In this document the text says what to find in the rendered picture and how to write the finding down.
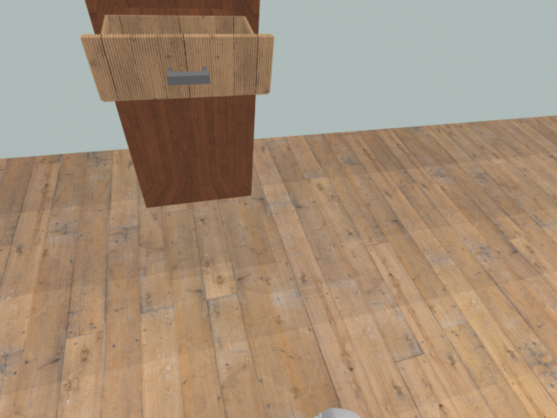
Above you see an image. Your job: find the cabinet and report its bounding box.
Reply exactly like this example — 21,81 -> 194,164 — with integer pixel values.
85,0 -> 260,208

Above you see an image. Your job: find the handle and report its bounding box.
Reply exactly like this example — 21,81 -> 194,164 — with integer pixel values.
166,67 -> 210,85

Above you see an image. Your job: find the drawer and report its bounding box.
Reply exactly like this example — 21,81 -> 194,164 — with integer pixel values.
80,15 -> 274,102

